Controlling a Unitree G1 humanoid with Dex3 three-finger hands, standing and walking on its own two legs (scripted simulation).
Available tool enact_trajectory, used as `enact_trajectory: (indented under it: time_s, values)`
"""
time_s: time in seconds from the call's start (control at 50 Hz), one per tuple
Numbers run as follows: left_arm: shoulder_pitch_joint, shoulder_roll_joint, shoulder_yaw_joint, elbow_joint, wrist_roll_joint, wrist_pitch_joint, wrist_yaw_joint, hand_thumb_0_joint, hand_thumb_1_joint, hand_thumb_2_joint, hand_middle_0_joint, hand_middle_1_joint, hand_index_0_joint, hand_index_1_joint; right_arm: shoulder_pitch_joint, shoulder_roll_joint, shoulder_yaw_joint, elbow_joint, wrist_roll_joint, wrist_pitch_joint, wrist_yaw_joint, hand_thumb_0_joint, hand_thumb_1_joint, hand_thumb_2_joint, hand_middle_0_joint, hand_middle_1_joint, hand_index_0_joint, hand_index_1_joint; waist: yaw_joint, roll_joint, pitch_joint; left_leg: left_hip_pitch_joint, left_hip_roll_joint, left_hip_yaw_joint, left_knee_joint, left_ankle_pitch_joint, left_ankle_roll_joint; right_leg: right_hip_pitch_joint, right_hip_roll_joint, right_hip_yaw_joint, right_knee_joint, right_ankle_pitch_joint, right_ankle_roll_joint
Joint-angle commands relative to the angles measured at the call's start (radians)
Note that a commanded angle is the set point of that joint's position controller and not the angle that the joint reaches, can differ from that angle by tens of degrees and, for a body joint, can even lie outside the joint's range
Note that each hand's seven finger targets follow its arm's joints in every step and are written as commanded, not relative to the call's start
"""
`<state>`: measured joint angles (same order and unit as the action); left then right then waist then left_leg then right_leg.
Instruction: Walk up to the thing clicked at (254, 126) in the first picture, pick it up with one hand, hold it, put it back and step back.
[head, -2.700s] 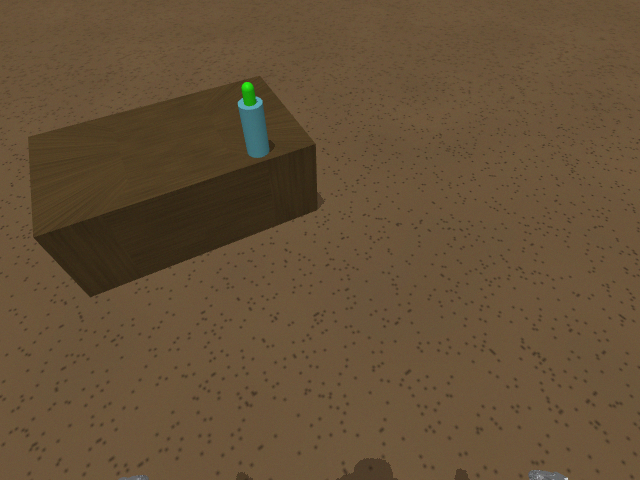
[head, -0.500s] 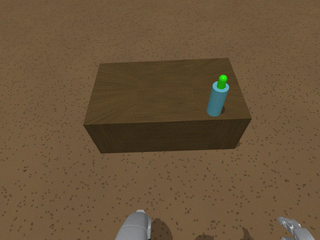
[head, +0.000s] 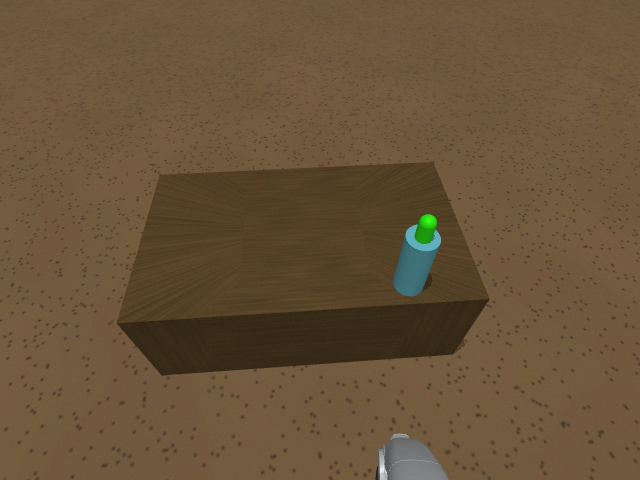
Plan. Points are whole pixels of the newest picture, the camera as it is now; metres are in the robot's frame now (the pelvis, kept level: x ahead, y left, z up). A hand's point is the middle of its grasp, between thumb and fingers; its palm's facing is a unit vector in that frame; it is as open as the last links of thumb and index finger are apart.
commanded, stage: walk up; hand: right
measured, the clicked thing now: (417, 253) +0.62 -0.24 -0.27
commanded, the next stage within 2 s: none
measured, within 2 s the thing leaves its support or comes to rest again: neither
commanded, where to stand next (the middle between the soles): +0.25 -0.03 m, yaw +1 degrees
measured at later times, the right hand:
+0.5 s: hand (528, 396) +0.24 -0.31 -0.14, palm faces -0.12 +0.92 -0.37, open 7.4 cm
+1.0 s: hand (499, 370) +0.29 -0.29 -0.16, palm faces -0.03 +0.95 -0.32, open 7.4 cm
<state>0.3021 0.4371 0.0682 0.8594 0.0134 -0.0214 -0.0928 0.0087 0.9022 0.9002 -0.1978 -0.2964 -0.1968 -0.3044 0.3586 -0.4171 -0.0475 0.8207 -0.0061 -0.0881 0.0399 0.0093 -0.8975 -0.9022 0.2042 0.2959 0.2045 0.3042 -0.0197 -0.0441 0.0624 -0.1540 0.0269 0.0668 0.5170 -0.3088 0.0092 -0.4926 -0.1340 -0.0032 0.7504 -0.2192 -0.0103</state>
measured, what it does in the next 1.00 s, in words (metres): walks ahead: right foot, then left foot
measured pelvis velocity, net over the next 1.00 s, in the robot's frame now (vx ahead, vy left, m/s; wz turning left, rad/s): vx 0.17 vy -0.03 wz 0.01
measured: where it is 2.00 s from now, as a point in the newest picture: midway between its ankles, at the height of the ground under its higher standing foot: outside the picture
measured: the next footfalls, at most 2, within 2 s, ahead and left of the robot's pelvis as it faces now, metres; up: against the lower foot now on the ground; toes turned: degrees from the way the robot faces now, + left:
right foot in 0.08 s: +0.22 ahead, -0.18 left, +0.00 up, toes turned -1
left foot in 0.52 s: +0.27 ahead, +0.08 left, +0.00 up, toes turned +2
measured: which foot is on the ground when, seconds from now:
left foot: down 0.00-0.10, up 0.12-0.50, down 0.52-1.00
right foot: up 0.00-0.06, down 0.08-1.00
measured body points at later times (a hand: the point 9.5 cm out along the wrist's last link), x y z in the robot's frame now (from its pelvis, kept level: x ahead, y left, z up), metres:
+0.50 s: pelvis +0.14 -0.05 +0.00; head +0.17 -0.05 +0.44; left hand +0.15 +0.27 -0.12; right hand +0.24 -0.36 -0.12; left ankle +0.24 +0.08 -0.72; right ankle +0.12 -0.16 -0.73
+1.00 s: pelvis +0.17 -0.03 -0.01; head +0.19 -0.05 +0.44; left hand +0.21 +0.29 -0.12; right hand +0.29 -0.34 -0.14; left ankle +0.23 +0.08 -0.73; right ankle +0.18 -0.18 -0.73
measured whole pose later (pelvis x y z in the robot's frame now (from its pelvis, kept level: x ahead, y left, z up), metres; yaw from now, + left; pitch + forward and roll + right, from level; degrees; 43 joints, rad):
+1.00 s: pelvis +0.17 -0.03 -0.01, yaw +1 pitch -3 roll +0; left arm 0.23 0.39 0.00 1.01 0.01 -0.04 0.01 0.01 0.90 0.90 -0.20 -0.30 -0.20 -0.30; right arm 0.12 -0.38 -0.03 0.98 0.00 0.02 0.03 0.01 -0.90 -0.90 0.20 0.30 0.20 0.30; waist 0.02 0.04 0.08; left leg -0.33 0.02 0.04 0.62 -0.23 0.02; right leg -0.24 -0.05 -0.02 0.63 -0.33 0.03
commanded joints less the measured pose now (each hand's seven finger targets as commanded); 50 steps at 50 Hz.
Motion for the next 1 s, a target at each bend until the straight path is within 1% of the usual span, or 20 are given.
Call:
enact_trajectory:
  time_s: [0.0,0.04,0.06,0.08,0.1,0.12,0.2,0.32,0.42,0.5,0.52,0.54,0.56,0.64,0.76,0.78,0.82,0.84,0.92,0.98]
  values:
    - [0.021,0.168,0.066,-0.048,0.004,-0.046,0.01,0.0,0.9,0.9,-0.2,-0.3,-0.2,-0.3,-0.089,-0.283,-0.094,-0.099,0.0,-0.017,-0.014,0.0,-0.9,-0.9,0.2,0.3,0.2,0.3,0.05,0.163,0.006,-0.234,0.211,-0.179,-0.183,-0.17,0.182,0.245,0.04,-0.05,-0.13,0.034,-0.011]
    - [0.141,0.204,0.086,-0.002,0.009,-0.06,0.026,0.0,0.9,0.9,-0.2,-0.3,-0.2,-0.3,-0.069,-0.218,-0.069,-0.093,-0.011,-0.006,-0.017,0.0,-0.9,-0.9,0.2,0.3,0.2,0.3,0.11,0.018,-0.065,-0.289,0.144,-0.116,0.077,-0.092,0.136,0.449,0.081,-0.044,-0.18,-0.044,-0.018]
    - [0.218,0.248,0.102,0.009,0.016,-0.072,0.04,0.0,0.9,0.9,-0.2,-0.3,-0.2,-0.3,-0.009,-0.154,-0.048,-0.088,-0.01,-0.002,-0.015,0.0,-0.9,-0.9,0.2,0.3,0.2,0.3,0.141,-0.184,-0.111,-0.358,0.059,-0.031,0.364,-0.069,0.106,0.556,0.009,0.077,-0.321,-0.225,-0.035]
    - [0.211,0.318,0.112,-0.019,0.019,-0.083,0.053,0.0,0.9,0.9,-0.2,-0.3,-0.2,-0.3,0.029,-0.094,-0.022,-0.101,-0.007,0.001,-0.015,0.0,-0.9,-0.9,0.2,0.3,0.2,0.3,0.12,-0.329,-0.072,-0.552,-0.05,-0.013,0.595,-0.21,0.043,0.573,-0.206,0.469,-0.461,-0.381,-0.095]
    - [0.155,0.334,0.104,-0.037,0.006,-0.08,0.054,0.0,0.9,0.9,-0.2,-0.3,-0.2,-0.3,-0.002,-0.192,-0.049,-0.082,-0.007,0.011,-0.027,0.0,-0.9,-0.9,0.2,0.3,0.2,0.3,0.117,-0.206,-0.038,-0.59,-0.036,-0.076,0.659,-0.203,0.03,0.508,-0.301,0.626,-0.54,-0.425,-0.191]
    - [0.12,0.335,0.1,-0.051,-0.003,-0.075,0.054,0.0,0.9,0.9,-0.2,-0.3,-0.2,-0.3,-0.03,-0.239,-0.06,-0.072,-0.011,0.009,-0.032,0.0,-0.9,-0.9,0.2,0.3,0.2,0.3,0.1,-0.164,0.004,-0.575,0.02,-0.12,0.659,-0.182,0.028,0.429,-0.326,0.647,-0.536,-0.369,-0.249]
    - [0.051,0.242,0.064,-0.054,-0.019,-0.082,0.068,0.0,0.9,0.9,-0.2,-0.3,-0.2,-0.3,0.035,-0.195,-0.055,0.004,0.013,0.022,-0.016,0.0,-0.9,-0.9,0.2,0.3,0.2,0.3,0.033,-0.138,0.016,-0.418,0.044,-0.13,0.563,-0.012,0.02,0.312,-0.132,0.205,-0.463,0.077,-0.137]
    - [0.082,0.23,0.059,-0.083,-0.007,-0.087,0.074,0.0,0.9,0.9,-0.2,-0.3,-0.2,-0.3,-0.071,-0.16,-0.053,-0.027,-0.01,0.044,0.008,0.0,-0.9,-0.9,0.2,0.3,0.2,0.3,0.06,-0.105,0.023,-0.409,0.046,-0.085,0.334,0.064,-0.012,0.331,-0.127,0.092,-0.467,0.181,-0.186]
    - [0.076,0.21,0.031,-0.082,-0.007,-0.072,0.095,0.0,0.9,0.9,-0.2,-0.3,-0.2,-0.3,-0.137,-0.111,-0.039,-0.032,-0.007,0.042,-0.008,0.0,-0.9,-0.9,0.2,0.3,0.2,0.3,0.068,-0.07,-0.032,-0.22,0.012,-0.028,0.167,0.156,0.006,0.298,-0.121,0.009,-0.304,0.585,-0.167]
    - [0.027,0.172,0.006,-0.093,-0.021,-0.053,0.106,0.0,0.9,0.9,-0.2,-0.3,-0.2,-0.3,-0.036,-0.17,-0.059,0.017,-0.018,0.034,-0.027,0.0,-0.9,-0.9,0.2,0.3,0.2,0.3,-0.009,0.071,-0.116,0.062,0.017,-0.063,-0.034,0.307,0.073,0.182,-0.048,-0.025,-0.038,0.319,-0.092]
    - [0.065,0.121,-0.011,-0.096,-0.031,-0.051,0.105,0.0,0.9,0.9,-0.2,-0.3,-0.2,-0.3,-0.016,-0.243,-0.076,0.012,-0.025,0.031,-0.036,0.0,-0.9,-0.9,0.2,0.3,0.2,0.3,-0.013,0.251,-0.164,0.149,0.198,-0.291,-0.083,0.409,0.136,0.077,0.051,-0.073,0.139,0.107,-0.035]
    - [0.125,0.095,-0.02,-0.073,-0.04,-0.035,0.109,0.0,0.9,0.9,-0.2,-0.3,-0.2,-0.3,-0.069,-0.245,-0.068,-0.02,-0.015,0.031,-0.04,0.0,-0.9,-0.9,0.2,0.3,0.2,0.3,0.028,0.25,-0.173,0.12,0.31,-0.467,-0.123,0.408,0.217,0.039,0.131,-0.028,0.185,-0.356,-0.017]
    - [0.137,0.151,-0.006,-0.04,-0.03,-0.015,0.12,0.0,0.9,0.9,-0.2,-0.3,-0.2,-0.3,-0.105,-0.266,-0.076,-0.017,0.003,0.037,-0.04,0.0,-0.9,-0.9,0.2,0.3,0.2,0.3,0.022,0.252,-0.174,0.069,0.361,-0.501,-0.147,0.217,0.284,0.074,0.078,-0.007,0.243,-0.415,-0.024]
    - [0.072,0.169,0.002,0.01,-0.018,-0.014,0.107,0.0,0.9,0.9,-0.2,-0.3,-0.2,-0.3,-0.215,-0.206,-0.049,-0.026,-0.008,0.053,-0.042,0.0,-0.9,-0.9,0.2,0.3,0.2,0.3,0.034,0.229,-0.077,-0.137,0.205,-0.287,-0.166,0.063,0.193,0.129,0.065,0.009,0.11,-0.313,-0.024]
    - [0.106,0.139,0.002,0.094,0.0,-0.037,0.125,0.0,0.9,0.9,-0.2,-0.3,-0.2,-0.3,-0.29,-0.185,-0.037,-0.018,-0.002,0.085,-0.029,0.0,-0.9,-0.9,0.2,0.3,0.2,0.3,0.064,0.17,-0.113,-0.2,0.163,-0.201,-0.033,0.015,0.139,0.321,0.116,-0.061,-0.242,-0.04,-0.001]
    - [0.086,0.16,0.007,0.094,0.008,-0.042,0.129,0.0,0.9,0.9,-0.2,-0.3,-0.2,-0.3,-0.299,-0.15,-0.025,-0.016,0.005,0.089,-0.027,0.0,-0.9,-0.9,0.2,0.3,0.2,0.3,0.071,0.11,-0.093,-0.257,0.144,-0.186,-0.009,-0.036,0.099,0.34,0.075,0.006,-0.282,-0.022,-0.018]
    - [-0.046,0.272,0.023,0.061,0.022,-0.05,0.129,0.0,0.9,0.9,-0.2,-0.3,-0.2,-0.3,-0.298,-0.115,-0.022,0.005,0.008,0.1,-0.026,0.0,-0.9,-0.9,0.2,0.3,0.2,0.3,0.032,-0.12,0.009,-0.252,0.001,-0.086,0.165,-0.149,0.016,0.113,-0.177,0.377,-0.456,-0.259,-0.142]
    - [-0.143,0.283,0.022,0.035,0.022,-0.046,0.127,0.0,0.9,0.9,-0.2,-0.3,-0.2,-0.3,-0.28,-0.152,-0.037,0.03,-0.001,0.104,-0.027,0.0,-0.9,-0.9,0.2,0.3,0.2,0.3,0.005,-0.121,0.048,-0.156,0.025,-0.107,0.241,-0.142,0.012,-0.005,-0.207,0.38,-0.454,-0.288,-0.184]
    - [-0.165,0.17,-0.012,0.053,0.003,-0.06,0.119,0.0,0.9,0.9,-0.2,-0.3,-0.2,-0.3,-0.254,-0.152,-0.032,0.094,0.01,0.074,-0.02,0.0,-0.9,-0.9,0.2,0.3,0.2,0.3,-0.007,-0.024,-0.069,-0.007,0.078,-0.147,0.008,0.246,0.056,0.136,-0.02,0.093,-0.293,0.105,-0.034]
    - [-0.113,0.182,-0.016,0.09,-0.005,-0.05,0.115,0.0,0.9,0.9,-0.2,-0.3,-0.2,-0.3,-0.309,-0.159,-0.022,0.1,0.008,0.076,-0.019,0.0,-0.9,-0.9,0.2,0.3,0.2,0.3,0.036,-0.025,-0.088,-0.062,0.087,-0.172,-0.025,0.115,0.061,0.206,-0.005,0.101,-0.336,-0.042,-0.024]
